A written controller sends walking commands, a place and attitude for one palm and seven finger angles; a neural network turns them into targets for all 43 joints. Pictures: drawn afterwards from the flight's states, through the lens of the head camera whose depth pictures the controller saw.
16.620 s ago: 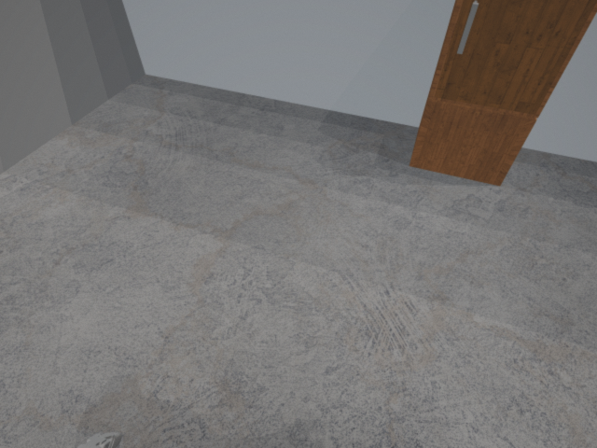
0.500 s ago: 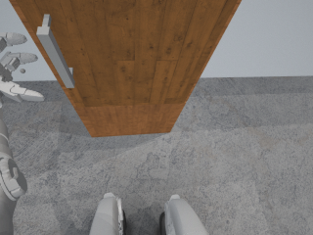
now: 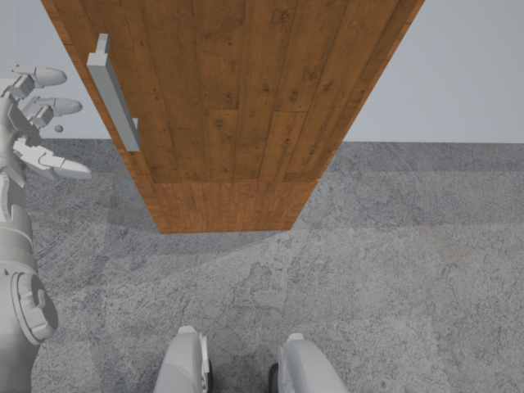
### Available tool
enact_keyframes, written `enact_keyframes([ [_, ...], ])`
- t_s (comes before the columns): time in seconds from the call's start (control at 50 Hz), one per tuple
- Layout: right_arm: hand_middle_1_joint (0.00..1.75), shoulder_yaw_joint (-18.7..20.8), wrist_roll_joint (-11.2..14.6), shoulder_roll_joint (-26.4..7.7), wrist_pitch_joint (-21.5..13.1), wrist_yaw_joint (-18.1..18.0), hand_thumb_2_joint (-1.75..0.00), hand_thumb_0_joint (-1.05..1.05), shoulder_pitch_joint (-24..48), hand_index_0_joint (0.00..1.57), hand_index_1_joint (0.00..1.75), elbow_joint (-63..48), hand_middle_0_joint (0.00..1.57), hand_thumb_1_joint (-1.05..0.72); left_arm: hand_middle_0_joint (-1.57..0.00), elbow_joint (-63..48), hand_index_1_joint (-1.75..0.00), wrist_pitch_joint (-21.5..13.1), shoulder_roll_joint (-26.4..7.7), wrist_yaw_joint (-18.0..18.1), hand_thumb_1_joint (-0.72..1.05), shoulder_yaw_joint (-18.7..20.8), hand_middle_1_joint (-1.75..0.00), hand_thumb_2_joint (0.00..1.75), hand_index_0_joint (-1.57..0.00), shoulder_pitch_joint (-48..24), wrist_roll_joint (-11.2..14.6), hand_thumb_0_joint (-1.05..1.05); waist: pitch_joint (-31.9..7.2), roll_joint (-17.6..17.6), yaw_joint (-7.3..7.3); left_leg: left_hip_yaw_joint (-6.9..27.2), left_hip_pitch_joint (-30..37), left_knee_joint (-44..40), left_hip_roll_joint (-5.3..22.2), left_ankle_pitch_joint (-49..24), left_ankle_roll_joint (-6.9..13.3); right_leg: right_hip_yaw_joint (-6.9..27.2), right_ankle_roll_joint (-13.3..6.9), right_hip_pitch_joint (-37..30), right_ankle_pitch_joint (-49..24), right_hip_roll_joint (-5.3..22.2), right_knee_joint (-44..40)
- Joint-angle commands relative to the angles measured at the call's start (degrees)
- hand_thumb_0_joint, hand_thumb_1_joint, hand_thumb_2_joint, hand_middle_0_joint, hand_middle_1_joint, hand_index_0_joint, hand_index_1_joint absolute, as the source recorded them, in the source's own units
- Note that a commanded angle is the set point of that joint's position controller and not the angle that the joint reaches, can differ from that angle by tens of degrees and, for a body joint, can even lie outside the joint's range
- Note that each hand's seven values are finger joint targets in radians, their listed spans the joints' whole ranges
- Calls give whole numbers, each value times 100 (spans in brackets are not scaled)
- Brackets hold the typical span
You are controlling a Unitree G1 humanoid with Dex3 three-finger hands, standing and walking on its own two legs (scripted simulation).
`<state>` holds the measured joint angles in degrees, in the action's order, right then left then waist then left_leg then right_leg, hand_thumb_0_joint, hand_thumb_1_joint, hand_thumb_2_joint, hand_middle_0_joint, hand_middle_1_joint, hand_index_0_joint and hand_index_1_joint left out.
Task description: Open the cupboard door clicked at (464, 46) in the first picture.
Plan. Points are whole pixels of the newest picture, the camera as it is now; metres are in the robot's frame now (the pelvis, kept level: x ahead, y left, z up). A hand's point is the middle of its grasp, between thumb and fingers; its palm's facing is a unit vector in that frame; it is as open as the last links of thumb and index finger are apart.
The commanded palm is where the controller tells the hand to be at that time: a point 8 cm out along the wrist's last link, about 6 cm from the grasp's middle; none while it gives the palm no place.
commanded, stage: move the hooked fingers beside the handle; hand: left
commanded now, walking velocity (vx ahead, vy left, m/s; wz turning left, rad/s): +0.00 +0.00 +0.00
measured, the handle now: (120, 99) +0.52 +0.20 +0.06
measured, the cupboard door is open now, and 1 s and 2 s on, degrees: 0 0 0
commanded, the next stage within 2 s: slide the fingers in behind the handle in 0.12 s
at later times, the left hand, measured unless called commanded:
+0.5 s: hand (76, 126) +0.48 +0.25 +0.06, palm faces +0.02 -1.00 +0.00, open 14.0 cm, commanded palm +0.45 +0.29 +0.06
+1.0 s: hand (101, 130) +0.47 +0.22 +0.06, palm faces +0.02 -1.00 +0.00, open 14.0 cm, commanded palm +0.45 +0.26 +0.06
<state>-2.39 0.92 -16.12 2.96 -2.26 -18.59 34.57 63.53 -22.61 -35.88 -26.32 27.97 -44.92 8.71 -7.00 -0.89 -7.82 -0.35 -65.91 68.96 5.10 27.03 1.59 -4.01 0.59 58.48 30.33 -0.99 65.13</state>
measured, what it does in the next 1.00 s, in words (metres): stands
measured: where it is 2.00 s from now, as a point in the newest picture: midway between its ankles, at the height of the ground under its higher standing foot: outside the picture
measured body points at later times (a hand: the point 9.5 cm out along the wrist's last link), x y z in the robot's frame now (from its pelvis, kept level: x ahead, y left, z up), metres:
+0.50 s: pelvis +0.00 +0.00 +0.00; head +0.14 +0.03 +0.43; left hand +0.47 +0.30 +0.06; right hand +0.03 -0.28 -0.11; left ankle +0.04 +0.10 -0.64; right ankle +0.00 -0.13 -0.64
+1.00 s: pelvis +0.00 -0.01 +0.00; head +0.13 +0.02 +0.44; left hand +0.46 +0.27 +0.06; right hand +0.05 -0.27 -0.11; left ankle +0.04 +0.10 -0.64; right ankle +0.00 -0.13 -0.64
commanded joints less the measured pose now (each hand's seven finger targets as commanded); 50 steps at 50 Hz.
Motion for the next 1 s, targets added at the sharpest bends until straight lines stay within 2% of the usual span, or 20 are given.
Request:
enact_keyframes([
  [0.0,30,418,-15,-1125,-47,-71,-90,0,-907,20,30,-266,20,-90,-30,-935,-120,-284,-1810,49,-50,313,-120,30,-30,-2064,80,0,-2593,-814,-34,486,2987,-725,-200,-1897,17,92,-187,-114,-1387,-242,-794],
  [0.06,30,402,-19,-1104,-70,-81,-90,0,-897,20,30,-267,20,-90,-30,-1148,-120,-362,-1905,55,-50,324,-120,30,-30,-2301,69,0,-2653,-990,-43,434,2935,-643,-211,-1939,38,132,-205,-149,-1461,-250,-738],
  [0.08,30,411,-30,-1129,-65,-88,-90,0,-907,20,30,-251,20,-90,-30,-1184,-120,-400,-2103,64,-50,465,-120,30,-30,-2300,37,0,-2824,-1030,4,463,3031,-645,-192,-2036,15,134,-203,-191,-1502,-247,-715],
  [0.16,30,418,-24,-1083,-83,-70,-90,0,-919,20,30,-221,20,-90,-30,-1169,-120,-426,-1721,-14,-50,225,-120,30,-30,-2272,108,0,-2829,-1111,-57,506,3211,-640,-184,-2099,10,104,-216,-37,-1485,-265,-720],
  [0.22,30,395,5,-1121,-61,-84,-90,0,-930,20,30,-211,20,-90,-30,-783,-120,-231,-1762,-42,-50,178,-120,30,-30,-2216,77,0,-2529,-874,-109,468,2783,-654,-196,-1778,39,124,-177,-80,-1357,-248,-775],
  [0.24,30,405,1,-1121,-67,-93,-90,0,-944,20,30,-208,20,-90,-30,-891,-120,-210,-1688,-33,-50,93,-120,30,-30,-2344,61,0,-2573,-835,-151,474,2809,-657,-192,-1758,48,123,-169,-76,-1356,-242,-778],
  [0.28,30,423,-34,-1113,-89,-86,-90,0,-979,20,30,-178,20,-90,-30,-1240,-120,-300,-1732,14,-50,154,-120,30,-30,-2510,74,0,-2979,-1172,-76,529,3213,-627,-177,-2059,14,105,-200,19,-1463,-232,-709],
  [0.36,30,457,-33,-1044,-83,-42,-90,0,-999,20,30,-181,20,-90,-30,-1376,-120,-336,-1565,78,-50,229,-120,30,-30,-2083,161,0,-3116,-993,0,475,3255,-605,-200,-2411,30,113,-200,-276,-1828,-254,-713],
  [0.44,30,453,-12,-1029,-34,-20,-90,0,-951,20,30,-229,20,-90,-30,-1280,-120,-235,-1485,235,-50,180,-120,30,-30,-1930,100,0,-2764,-816,1,392,2936,-722,-225,-2012,39,137,-157,-403,-1646,-242,-836],
  [0.5,30,441,-25,-1015,-50,-23,-90,0,-943,20,30,-239,20,-90,-30,-1405,-120,-333,-1615,352,-50,298,-120,30,-30,-2010,69,0,-2764,-825,43,375,2864,-731,-236,-1980,34,160,-168,-514,-1651,-243,-812],
  [0.58,30,451,-27,-984,-62,1,-90,0,-921,20,30,-219,20,-90,-30,-1470,-120,-465,-1309,416,-50,96,-120,30,-30,-1981,68,0,-2751,-965,2,386,3104,-760,-224,-2033,4,147,-185,-362,-1629,-258,-833],
  [0.62,30,445,-19,-988,-60,6,-90,0,-892,20,30,-197,20,-90,-30,-1289,-120,-440,-1120,426,-50,-96,-120,30,-30,-2071,51,0,-2501,-853,-77,416,2984,-816,-225,-1734,2,130,-180,-251,-1378,-249,-882],
  [0.68,30,452,-31,-998,-77,-11,-90,0,-914,20,30,-155,20,-90,-30,-1336,-120,-451,-1047,473,-50,-159,-120,30,-30,-2335,58,0,-2632,-923,-110,445,3105,-784,-224,-1782,2,128,-189,-162,-1396,-235,-850],
  [0.72,30,461,-39,-998,-78,-10,-90,0,-920,20,30,-151,20,-90,-30,-1272,-120,-452,-1057,527,-50,-107,-120,30,-30,-2161,44,0,-2664,-887,-51,468,3155,-822,-223,-1854,-18,106,-199,-214,-1411,-231,-853],
  [0.78,30,487,-51,-948,-72,29,-90,0,-905,20,30,-173,20,-90,-30,-1556,-120,-518,-749,578,-50,-287,-120,30,-30,-2073,57,0,-2939,-983,-17,466,3469,-793,-220,-2203,-33,104,-204,-223,-1643,-232,-828],
  [0.82,30,498,-40,-932,-69,43,-90,0,-881,20,30,-144,20,-90,-30,-1604,-120,-520,-631,623,-50,-375,-120,30,-30,-2103,61,0,-2858,-839,-69,446,3378,-799,-230,-2124,-18,104,-186,-315,-1677,-238,-868],
  [0.88,30,485,-33,-955,-52,26,-90,0,-884,20,30,-140,20,-90,-30,-1473,-120,-513,-783,700,-50,-220,-120,30,-30,-2067,55,0,-2738,-725,-42,436,3209,-814,-242,-2051,-15,118,-192,-372,-1667,-237,-853],
  [0.9,30,474,-37,-913,-58,42,-90,0,-837,20,30,-149,20,-90,-30,-1477,-120,-502,-543,716,-50,-414,-120,30,-30,-2150,59,0,-2650,-809,-81,408,3139,-811,-270,-1935,-9,135,-176,-354,-1609,-223,-888],
  [0.92,30,490,-42,-939,-57,34,-90,0,-869,20,30,-129,20,-90,-30,-1449,-120,-513,-757,771,-50,-193,-120,30,-30,-2084,51,0,-2661,-660,-30,413,3111,-824,-251,-1910,-10,124,-178,-413,-1590,-223,-886],
  [0.98,30,465,-53,-924,-58,44,-90,0,-844,20,30,-162,20,-90,-30,-1431,-120,-565,-781,858,-50,-211,-120,30,-30,-2145,-4,0,-2655,-730,-25,392,3024,-807,-266,-1853,-5,163,-180,-443,-1593,-227,-857],
])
